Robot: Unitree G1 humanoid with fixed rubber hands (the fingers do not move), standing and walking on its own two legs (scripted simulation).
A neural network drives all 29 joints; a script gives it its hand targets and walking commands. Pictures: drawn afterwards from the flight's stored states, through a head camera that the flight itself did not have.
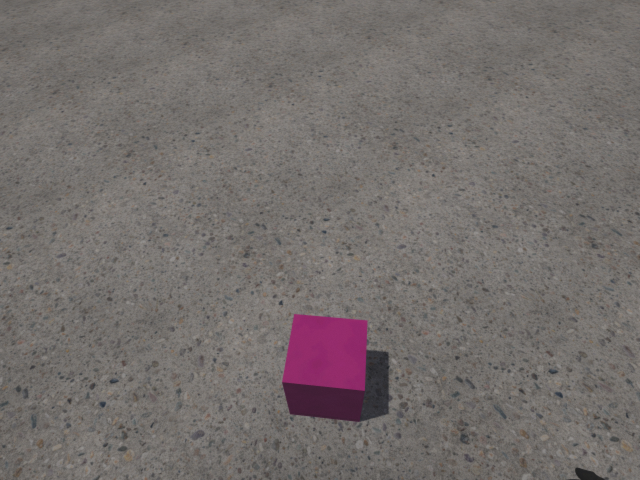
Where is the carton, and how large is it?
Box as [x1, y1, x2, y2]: [282, 314, 366, 421]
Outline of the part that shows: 294,314 282,380 290,413 359,421 364,392 366,320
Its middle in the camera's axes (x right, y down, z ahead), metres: +0.03 +0.36 +1.14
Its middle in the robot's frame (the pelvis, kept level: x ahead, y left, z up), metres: +0.54 +0.02 -0.63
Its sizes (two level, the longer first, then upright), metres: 0.210 0.200 0.250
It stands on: the floor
